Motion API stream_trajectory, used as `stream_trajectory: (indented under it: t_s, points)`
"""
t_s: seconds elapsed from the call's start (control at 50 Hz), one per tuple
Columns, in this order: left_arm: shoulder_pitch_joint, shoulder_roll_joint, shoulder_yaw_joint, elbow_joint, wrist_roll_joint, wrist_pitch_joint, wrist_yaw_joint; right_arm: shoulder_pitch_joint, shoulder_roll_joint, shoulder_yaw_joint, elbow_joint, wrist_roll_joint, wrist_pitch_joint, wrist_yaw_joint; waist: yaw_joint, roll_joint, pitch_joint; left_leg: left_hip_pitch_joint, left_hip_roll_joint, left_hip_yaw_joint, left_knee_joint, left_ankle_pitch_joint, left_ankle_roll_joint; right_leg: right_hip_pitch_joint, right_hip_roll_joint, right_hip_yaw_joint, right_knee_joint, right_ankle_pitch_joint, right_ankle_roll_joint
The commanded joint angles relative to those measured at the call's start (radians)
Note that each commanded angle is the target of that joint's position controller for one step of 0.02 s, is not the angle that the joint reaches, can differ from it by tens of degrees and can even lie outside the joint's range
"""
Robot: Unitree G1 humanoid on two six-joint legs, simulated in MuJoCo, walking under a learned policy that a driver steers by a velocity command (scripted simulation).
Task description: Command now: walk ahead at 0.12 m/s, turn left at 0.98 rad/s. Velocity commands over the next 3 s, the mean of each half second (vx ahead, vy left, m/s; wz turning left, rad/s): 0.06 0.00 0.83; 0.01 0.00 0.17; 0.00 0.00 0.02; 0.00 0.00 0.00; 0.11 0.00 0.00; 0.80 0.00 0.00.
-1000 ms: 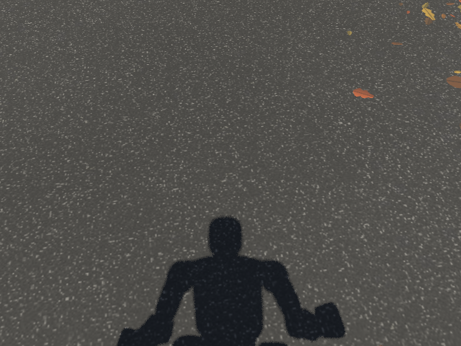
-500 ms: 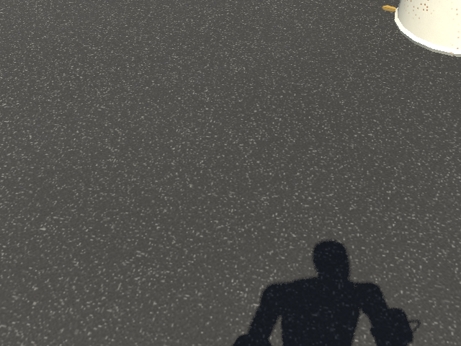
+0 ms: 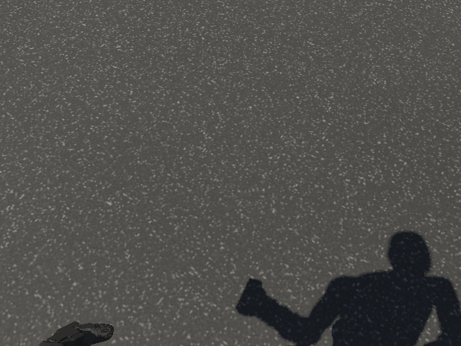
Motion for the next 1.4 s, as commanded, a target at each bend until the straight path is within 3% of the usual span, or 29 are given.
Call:
stream_trajectory:
  t_s: [0.02, 0.12, 0.18, 0.2, 0.22, 0.24, 0.26, 0.28, 0.3, 0.32, 0.38, 0.5, 0.6, 0.64, 0.66, 0.68, 0.7, 0.72, 0.74, 0.78, 0.82, 0.88, 0.92, 0.94, 0.98, 1.0, 1.02, 1.04, 1.4]
  points:
    - [0.02, 0.108, 0.028, -0.058, -0.008, 0.006, 0.003, 0.003, -0.175, -0.055, -0.081, 0.0, 0.003, -0.009, 0.032, 0.053, -0.218, 0.113, 0.255, -0.323, -0.063, 0.383, 0.02, 0.105, 0.065, -0.008, -0.067, 0.047, -0.01]
    - [-0.046, 0.137, 0.026, -0.067, -0.03, -0.022, 0.009, 0.018, -0.186, -0.065, -0.089, -0.015, 0.012, -0.003, 0.007, 0.121, -0.17, 0.196, 0.259, -0.437, 0.003, 0.422, 0.026, 0.178, 0.135, 0.035, -0.287, -0.035, -0.038]
    - [0.036, 0.154, 0.033, -0.043, -0.033, -0.042, 0.021, -0.053, -0.178, -0.06, -0.111, -0.006, 0.01, 0.001, 0.066, 0.149, -0.145, 0.084, 0.206, -0.469, 0.043, 0.281, -0.048, 0.444, 0.144, 0.026, -0.595, 0.041, -0.054]
    - [0.062, 0.179, 0.042, -0.032, -0.027, -0.049, 0.031, -0.034, -0.148, -0.051, -0.11, 0.005, 0.006, 0.001, 0.069, 0.07, -0.161, -0.011, 0.149, -0.401, 0.139, 0.009, -0.096, 0.598, 0.042, 0.074, -0.707, 0.142, -0.077]
    - [0.062, 0.26, 0.058, -0.05, -0.021, -0.042, 0.039, 0.052, -0.065, -0.029, -0.122, 0.017, 0.003, -0.003, 0.02, -0.161, -0.239, -0.157, 0.043, -0.189, 0.361, -0.442, -0.148, 0.777, -0.243, 0.314, -0.712, 0.279, -0.168]
    - [0.096, 0.266, 0.059, -0.051, -0.026, -0.025, 0.027, 0.074, -0.164, -0.05, -0.127, -0.013, 0.009, -0.006, 0.044, -0.198, -0.288, -0.233, 0.004, -0.029, 0.522, -0.567, -0.162, 0.761, -0.349, 0.474, -0.704, 0.398, -0.285]
    - [0.106, 0.205, 0.051, -0.041, -0.032, -0.016, 0.022, 0.035, -0.211, -0.063, -0.116, -0.04, 0.014, -0.001, 0.05, -0.127, -0.243, -0.258, 0.082, -0.002, 0.635, -0.471, -0.174, 0.72, -0.318, 0.391, -0.69, 0.443, -0.3]
    - [0.069, 0.159, 0.04, -0.046, -0.034, -0.009, 0.019, 0.02, -0.209, -0.066, -0.104, -0.037, 0.021, 0.01, 0.041, -0.087, -0.19, -0.248, 0.121, 0.011, 0.678, -0.384, -0.183, 0.654, -0.245, 0.249, -0.685, 0.41, -0.273]
    - [0.035, 0.149, 0.037, -0.053, -0.027, -0.003, 0.017, 0.018, -0.191, -0.062, -0.096, -0.027, 0.031, 0.023, 0.032, -0.09, -0.166, -0.223, 0.131, 0.026, 0.715, -0.327, -0.191, 0.6, -0.177, 0.156, -0.687, 0.39, -0.249]
    - [0.027, 0.158, 0.04, -0.05, -0.021, -0.003, 0.018, 0.024, -0.18, -0.057, -0.095, -0.016, 0.038, 0.035, 0.026, -0.127, -0.16, -0.212, 0.13, 0.053, 0.764, -0.297, -0.199, 0.57, -0.144, 0.096, -0.684, 0.442, -0.248]
    - [0.076, 0.156, 0.048, -0.03, -0.015, -0.013, 0.006, -0.009, -0.151, -0.038, -0.099, -0.001, 0.047, 0.038, 0.045, -0.139, -0.172, -0.203, 0.132, 0.089, 0.783, -0.28, -0.209, 0.563, -0.13, 0.025, -0.679, 0.525, -0.266]
    - [0.149, 0.182, 0.068, 0.02, -0.017, -0.02, -0.007, -0.085, -0.103, -0.007, -0.104, -0.006, 0.055, 0.032, 0.079, -0.174, -0.178, -0.153, 0.158, 0.097, 0.511, -0.322, -0.184, 0.606, -0.164, 0.031, -0.683, 0.377, -0.292]
    - [0.171, 0.203, 0.077, 0.061, -0.017, 0.004, -0.026, -0.08, -0.066, 0.023, -0.078, 0.001, 0.043, 0.023, 0.078, -0.219, -0.174, 0.087, 0.173, 0.188, 0.12, -0.287, -0.135, 0.525, -0.15, 0.004, -0.644, 0.358, -0.275]
    - [0.217, 0.188, 0.074, 0.087, -0.03, 0.011, -0.028, -0.043, -0.071, 0.031, -0.05, -0.017, 0.023, 0.013, 0.055, -0.136, -0.17, 0.259, 0.202, 0.143, -0.181, -0.062, -0.103, 0.425, -0.119, -0.039, -0.565, 0.311, -0.192]
    - [0.269, 0.12, 0.059, 0.077, -0.023, 0.007, -0.037, -0.059, -0.127, 0.027, -0.063, -0.031, 0.012, 0.01, 0.084, 0.089, -0.201, 0.346, 0.43, -0.141, -0.278, -0.112, -0.068, 0.316, -0.04, -0.12, -0.401, 0.039, -0.12]
    - [0.227, 0.085, 0.045, 0.04, -0.026, 0.013, -0.025, -0.123, -0.204, 0.015, -0.083, -0.027, 0.009, 0.007, 0.083, 0.25, -0.134, 0.137, 0.606, -0.29, -0.253, 0.097, 0.053, 0.277, 0.074, -0.175, -0.362, -0.288, -0.08]
    - [0.177, 0.138, 0.058, 0.053, -0.031, 0.028, -0.015, -0.115, -0.142, 0.024, -0.066, -0.03, -0.002, 0.005, 0.048, 0.165, -0.116, 0.075, 0.571, -0.228, -0.231, 0.131, 0.094, 0.354, 0.036, -0.105, -0.256, -0.276, -0.077]
    - [0.184, 0.133, 0.062, 0.067, -0.043, 0.034, -0.02, -0.164, -0.09, 0.044, -0.057, -0.027, -0.009, 0.001, 0.083, 0.152, -0.095, 0.074, 0.515, -0.156, -0.225, 0.158, 0.083, 0.35, 0.048, -0.1, -0.226, -0.235, -0.08]
    - [0.212, 0.132, 0.064, 0.093, -0.04, 0.034, -0.021, -0.191, -0.069, 0.052, -0.049, -0.028, -0.011, -0.003, 0.099, 0.154, -0.085, 0.084, 0.461, -0.095, -0.216, 0.196, 0.053, 0.353, 0.051, -0.105, -0.223, -0.192, -0.079]
    - [0.25, 0.132, 0.068, 0.126, -0.02, 0.033, -0.023, -0.17, -0.06, 0.057, -0.028, -0.016, -0.02, -0.014, 0.098, 0.175, -0.119, 0.166, 0.416, -0.038, -0.166, 0.395, 0.039, 0.349, 0.066, -0.122, -0.207, -0.164, -0.07]
    - [0.243, 0.103, 0.059, 0.138, -0.025, 0.033, -0.022, -0.143, -0.05, 0.061, -0.005, -0.011, -0.023, -0.014, 0.087, 0.143, -0.146, 0.2, 0.416, -0.025, -0.138, 0.454, 0.042, 0.378, 0.069, -0.123, -0.254, -0.174, -0.06]
    - [0.213, 0.079, 0.049, 0.149, -0.036, 0.034, -0.01, -0.128, -0.058, 0.058, 0.029, -0.015, -0.022, -0.019, 0.066, 0.152, -0.14, 0.202, 0.413, -0.051, -0.12, 0.372, 0.043, 0.428, 0.082, -0.134, -0.397, -0.17, -0.06]
    - [0.238, 0.072, 0.046, 0.172, -0.04, 0.031, -0.001, -0.138, -0.06, 0.055, 0.048, -0.012, -0.019, -0.023, 0.084, 0.137, -0.141, 0.181, 0.4, -0.065, -0.101, 0.308, 0.025, 0.503, 0.091, -0.144, -0.556, -0.072, -0.069]
    - [0.262, 0.065, 0.042, 0.19, -0.035, 0.024, 0.003, -0.146, -0.06, 0.055, 0.055, -0.006, -0.019, -0.025, 0.102, 0.114, -0.146, 0.14, 0.39, -0.067, -0.094, 0.252, -0.002, 0.587, 0.077, -0.134, -0.67, 0.07, -0.075]
    - [0.264, 0.126, 0.046, 0.196, -0.012, 0.003, 0.008, -0.1, -0.031, 0.06, 0.072, -0.006, -0.031, -0.02, 0.073, 0.017, -0.168, 0.034, 0.336, -0.045, -0.082, 0.084, -0.065, 0.731, -0.059, 0.0, -0.685, 0.262, -0.096]
    - [0.198, 0.144, 0.052, 0.209, -0.029, 0.0, -0.002, -0.095, -0.019, 0.058, 0.091, -0.001, -0.025, -0.016, 0.04, -0.098, -0.108, 0.087, 0.27, 0.014, -0.139, 0.009, -0.074, 0.585, -0.056, -0.001, -0.656, 0.243, -0.126]
    - [0.182, 0.098, 0.042, 0.206, -0.028, -0.006, -0.012, -0.116, -0.043, 0.055, 0.114, -0.009, -0.021, -0.019, 0.067, -0.07, -0.1, 0.143, 0.273, 0.017, -0.13, 0.016, -0.081, 0.544, -0.042, -0.007, -0.674, 0.181, -0.124]
    - [0.196, 0.089, 0.039, 0.217, -0.027, -0.01, -0.015, -0.124, -0.057, 0.048, 0.129, -0.009, -0.02, -0.019, 0.082, -0.051, -0.092, 0.151, 0.281, 0.013, -0.117, 0.029, -0.077, 0.53, -0.024, -0.024, -0.687, 0.136, -0.114]
    - [0.215, 0.056, 0.021, 0.377, -0.027, -0.019, 0.002, -0.052, -0.013, 0.056, 0.338, -0.005, -0.021, -0.029, 0.074, 0.003, -0.073, 0.12, 0.295, 0.01, -0.155, 0.0, -0.098, 0.534, -0.009, -0.023, -0.717, 0.034, -0.131]
Next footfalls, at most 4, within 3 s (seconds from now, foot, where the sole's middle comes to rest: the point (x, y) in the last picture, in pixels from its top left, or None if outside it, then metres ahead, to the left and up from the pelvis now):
0.20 right None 0.20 -0.15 -0.77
0.66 left None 0.05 0.02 -0.77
0.96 right None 0.13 -0.18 -0.77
2.62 left None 0.09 0.07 -0.77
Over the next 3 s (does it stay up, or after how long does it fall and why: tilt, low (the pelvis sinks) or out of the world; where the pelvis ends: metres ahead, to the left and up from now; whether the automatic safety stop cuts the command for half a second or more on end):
stays up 0.29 0.07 -0.01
